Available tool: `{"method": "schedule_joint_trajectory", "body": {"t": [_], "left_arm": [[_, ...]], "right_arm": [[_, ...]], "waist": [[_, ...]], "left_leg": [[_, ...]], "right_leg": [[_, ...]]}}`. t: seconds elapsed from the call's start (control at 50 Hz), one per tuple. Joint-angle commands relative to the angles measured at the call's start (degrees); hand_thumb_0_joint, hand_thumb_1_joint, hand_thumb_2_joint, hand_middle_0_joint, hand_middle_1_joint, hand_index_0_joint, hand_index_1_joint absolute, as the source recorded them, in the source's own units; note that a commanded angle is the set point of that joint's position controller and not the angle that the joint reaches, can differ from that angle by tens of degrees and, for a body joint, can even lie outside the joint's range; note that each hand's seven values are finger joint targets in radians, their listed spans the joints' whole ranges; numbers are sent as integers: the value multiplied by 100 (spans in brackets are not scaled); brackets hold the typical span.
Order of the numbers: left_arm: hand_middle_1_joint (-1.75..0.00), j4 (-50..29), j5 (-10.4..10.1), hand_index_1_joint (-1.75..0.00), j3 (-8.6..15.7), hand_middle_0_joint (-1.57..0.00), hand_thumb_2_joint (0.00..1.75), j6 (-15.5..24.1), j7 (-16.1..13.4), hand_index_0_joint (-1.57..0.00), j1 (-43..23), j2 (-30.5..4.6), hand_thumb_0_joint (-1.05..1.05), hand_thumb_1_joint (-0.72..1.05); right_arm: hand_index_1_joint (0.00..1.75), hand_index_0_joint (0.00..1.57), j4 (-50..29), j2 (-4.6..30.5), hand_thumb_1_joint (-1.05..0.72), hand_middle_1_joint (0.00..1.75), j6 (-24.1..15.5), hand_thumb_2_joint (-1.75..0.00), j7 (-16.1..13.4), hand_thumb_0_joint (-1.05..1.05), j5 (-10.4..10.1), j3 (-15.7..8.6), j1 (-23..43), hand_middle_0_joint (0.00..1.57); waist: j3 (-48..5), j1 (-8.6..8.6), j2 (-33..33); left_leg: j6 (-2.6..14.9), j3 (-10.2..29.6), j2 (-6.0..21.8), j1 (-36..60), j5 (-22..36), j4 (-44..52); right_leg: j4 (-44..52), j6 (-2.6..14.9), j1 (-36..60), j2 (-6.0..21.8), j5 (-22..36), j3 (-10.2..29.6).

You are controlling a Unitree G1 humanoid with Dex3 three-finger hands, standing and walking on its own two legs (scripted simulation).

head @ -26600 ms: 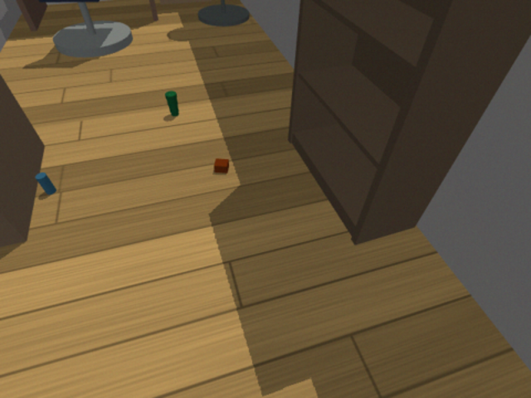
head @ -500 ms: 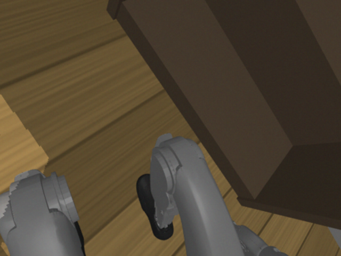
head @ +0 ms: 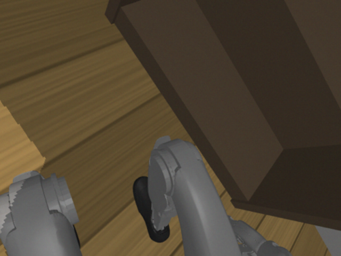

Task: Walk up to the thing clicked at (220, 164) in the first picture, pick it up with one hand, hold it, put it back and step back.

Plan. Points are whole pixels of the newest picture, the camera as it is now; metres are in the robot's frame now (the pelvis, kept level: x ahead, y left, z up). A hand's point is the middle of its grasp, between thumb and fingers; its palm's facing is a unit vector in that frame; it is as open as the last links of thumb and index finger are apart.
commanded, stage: open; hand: left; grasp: from above
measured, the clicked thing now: out of the picture +0.43 +0.30 -0.27
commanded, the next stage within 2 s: withdraw in 0.20 s
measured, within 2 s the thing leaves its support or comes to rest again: neither
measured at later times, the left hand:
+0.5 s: hand out of the picture +0.41 +0.29 -0.23, palm faces -0.36 -0.06 -0.93, open 13.8 cm
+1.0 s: hand out of the picture +0.40 +0.30 -0.07, palm faces -0.56 -0.16 -0.82, open 13.9 cm
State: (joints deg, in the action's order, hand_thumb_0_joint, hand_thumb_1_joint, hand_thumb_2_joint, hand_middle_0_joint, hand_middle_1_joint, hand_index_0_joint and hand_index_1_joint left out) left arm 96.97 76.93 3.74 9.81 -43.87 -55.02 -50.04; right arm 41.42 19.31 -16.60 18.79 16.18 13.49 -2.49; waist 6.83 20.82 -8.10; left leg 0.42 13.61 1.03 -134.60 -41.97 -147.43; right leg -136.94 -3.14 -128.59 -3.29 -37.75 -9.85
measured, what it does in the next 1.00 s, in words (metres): rises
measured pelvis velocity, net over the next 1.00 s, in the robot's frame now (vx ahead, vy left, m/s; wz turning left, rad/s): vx -0.01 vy -0.01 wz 0.14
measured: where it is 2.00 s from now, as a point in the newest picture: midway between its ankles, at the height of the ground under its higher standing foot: (116, 241)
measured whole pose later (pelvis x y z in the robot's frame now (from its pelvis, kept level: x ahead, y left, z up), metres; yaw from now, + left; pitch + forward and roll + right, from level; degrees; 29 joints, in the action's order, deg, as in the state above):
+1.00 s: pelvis -0.01 -0.01 +0.08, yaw +8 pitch +33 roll -6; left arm 71.4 58.7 -6.3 2.7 -6.7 -52.1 -34.3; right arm 38.8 18.5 -3.3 12.3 4.9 3.1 -7.6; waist -3.4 10.4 2.4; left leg -0.1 6.2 0.8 -124.5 -38.2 -129.9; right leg -125.6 -1.0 -121.6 -1.1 -36.9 -4.1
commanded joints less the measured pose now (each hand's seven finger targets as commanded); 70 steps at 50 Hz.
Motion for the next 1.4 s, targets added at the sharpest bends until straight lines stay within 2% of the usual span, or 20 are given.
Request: {"method": "schedule_joint_trajectory", "body": {"t": [0.0, 0.06, 0.14, 0.22, 0.3, 0.34, 0.46, 0.5, 0.56, 0.6, 0.7, 0.74, 0.8, 0.86, 0.9, 1.0, 1.08, 1.12, 1.24, 1.38], "left_arm": [[-94, -171, -282, -94, 532, -10, 94, -132, 276, -10, -1378, -1443, 0, -46], [-97, -201, -482, -97, 542, -8, 96, -21, 691, -8, -917, -1409, 0, -49], [-101, -701, -581, -100, 186, -8, 96, 363, 1205, -8, -1012, -1230, 0, -49], [-101, -1128, -686, -100, 190, -6, 96, 956, 1270, -7, -1062, -1436, 0, -48], [-101, -1091, -256, -99, 333, -7, 95, 1442, 899, -9, -1012, -1719, 0, -46], [-99, -1060, -50, -96, 154, -8, 94, 1486, 569, -10, -996, -1473, 0, -44], [-97, -1181, 439, -94, 64, -7, 93, 613, -606, -9, -1272, -1261, 0, -43], [-96, -1417, 185, -95, 81, -7, 95, 121, -785, -8, -1768, -1127, 0, -45], [-96, -1955, -451, -95, 503, -7, 96, -502, -802, -7, -2106, -1060, 0, -48], [-96, -2301, -742, -95, 735, -6, 96, -891, -522, -7, -1885, -1050, 0, -48], [-96, -2438, -1436, -96, -4, -8, 98, -1607, 1061, -7, -1108, 14, 0, -50], [-97, -2685, -1718, -97, -456, -8, 99, -1675, 1744, -8, -902, 679, 0, -50], [-97, -3029, -1976, -97, -1108, -9, 99, -1528, 2768, -9, -938, 1118, 0, -50], [-96, -3070, -2049, -97, -1226, -12, 98, -1130, 3684, -11, -919, 1059, 0, -48], [-97, -3229, -1967, -98, -1038, -11, 98, -798, 3817, -10, -1158, 868, 0, -47], [-91, -2838, -1241, -92, -292, -16, 94, 146, 3155, -15, -1188, 43, 0, -43], [-96, -2504, -475, -95, -52, -10, 96, 578, 2378, -11, -1567, -418, 0, -45], [-97, -2079, -315, -96, -54, -8, 98, 668, 1947, -9, -1777, -366, 0, -48], [-96, -1977, -92, -95, 449, -9, 95, 412, 932, -10, -2524, -1093, 0, -47], [-83, -2031, -546, -82, 194, -23, 95, -80, 1204, -23, -2803, -721, 0, -33]], "right_arm": [[30, 20, 83, 1922, -89, 30, -49, -90, 10, 0, -99, -565, -1188, 20], [30, 20, 41, 1856, -90, 30, 8, -90, -57, 0, -83, -558, -1231, 20], [30, 20, -46, 1830, -90, 30, 177, -90, -120, 0, -76, -477, -1324, 20], [30, 20, -108, 1909, -89, 30, 415, -90, -266, 0, -148, -415, -1364, 20], [30, 20, -154, 1850, -89, 30, 588, -90, -383, 0, -65, -307, -1231, 20], [30, 20, -63, 1802, -89, 30, 601, -89, -430, 0, -9, -367, -1095, 20], [30, 20, 191, 1815, -88, 30, 411, -89, -344, 0, 64, -709, -1008, 20], [30, 20, 165, 1690, -88, 30, 305, -89, -186, 0, -54, -802, -916, 20], [30, 20, 64, 1670, -89, 30, 256, -90, 84, 0, -254, -1002, -1059, 20], [30, 20, 51, 1766, -89, 30, 251, -90, 210, 0, -414, -1181, -1141, 20], [30, 20, 112, 1472, -89, 30, 671, -90, 111, 0, -960, -1458, -1279, 20], [30, 20, 162, 1400, -90, 30, 866, -90, 28, 0, -1078, -1586, -1454, 20], [30, 20, -10, 1356, -90, 30, 1136, -90, -213, 0, -1220, -1652, -1608, 20], [30, 20, -134, 1331, -90, 30, 1265, -90, -497, 0, -1224, -1649, -1779, 20], [30, 20, -199, 1296, -90, 30, 1310, -90, -686, 0, -1180, -1588, -1844, 20], [30, 20, -408, 1114, -90, 30, 1444, -90, -1042, 0, -1050, -1239, -1583, 20], [30, 20, -361, 1004, -89, 30, 1455, -90, -1093, 0, -932, -1170, -1429, 20], [30, 20, -305, 1021, -89, 30, 1426, -90, -1117, 0, -857, -1143, -1389, 20], [30, 20, -136, 1240, -89, 30, 1170, -89, -1166, 0, -604, -1228, -1516, 20], [30, 20, 173, 1309, -88, 30, 970, -89, -1032, 0, -618, -1382, -1751, 20]], "waist": [[-3340, 259, 3090], [-3592, 108, 3053], [-3755, 242, 2952], [-3835, 182, 2531], [-3631, 108, 2492], [-3556, 51, 2614], [-3244, 100, 3164], [-3461, 59, 3379], [-4337, -315, 4171], [-5031, -540, 4471], [-5198, -885, 3844], [-4840, -738, 3180], [-4181, -243, 1861], [-3857, -302, 1042], [-3951, -494, 974], [-3964, -718, 954], [-4363, -792, 1813], [-4304, -694, 1912], [-4637, -599, 2759], [-5149, -387, 3172]], "left_leg": [[-39, -490, 84, 2753, 1405, 1569], [-28, -547, 41, 2801, 1684, 1557], [-12, -567, 40, 2905, 1983, 1414], [20, -523, 61, 2648, 1871, 1305], [31, -523, 76, 2608, 1408, 1250], [3, -521, 85, 2720, 1120, 1403], [-160, -513, 140, 2992, 629, 1984], [-170, -469, 174, 3072, 626, 2043], [-218, -416, 186, 3592, 991, 2166], [-259, -441, 162, 4024, 1448, 2295], [-74, -864, 20, 3574, 1423, 2663], [3, -896, -23, 3294, 1282, 2881], [175, -917, -72, 2633, 987, 2902], [227, -1024, -154, 2377, 1080, 2806], [194, -1098, -207, 2404, 1197, 2732], [186, -1203, -270, 2101, 918, 2438], [161, -1264, -262, 2367, 732, 2460], [148, -1224, -245, 2372, 565, 2441], [58, -1184, -191, 2936, 416, 2404], [47, -1030, -127, 3457, 743, 2450]], "right_leg": [[956, 430, 1865, -160, 1538, -483], [1081, 444, 2187, -174, 1684, -492], [1122, 430, 2477, -205, 1973, -522], [1285, 439, 2852, -219, 1942, -491], [1248, 451, 2544, -261, 1445, -497], [1225, 452, 2284, -299, 1128, -504], [1334, 470, 1566, -326, 735, -555], [1292, 479, 1432, -264, 843, -448], [1116, 521, 1169, -83, 1251, -406], [1031, 508, 1196, -10, 1583, -411], [1604, 597, 1624, -182, 1396, -48], [1907, 598, 1862, -191, 1327, 43], [2315, 536, 2368, -202, 1218, 140], [2641, 526, 2872, -99, 1259, 282], [2666, 573, 2958, -16, 1221, 347], [2519, 543, 2808, 12, 704, 393], [2207, 557, 2515, -23, 362, 522], [2159, 574, 2189, -45, 135, 511], [1904, 596, 1705, 35, 3, 335], [1615, 569, 1207, 114, 692, 25]]}}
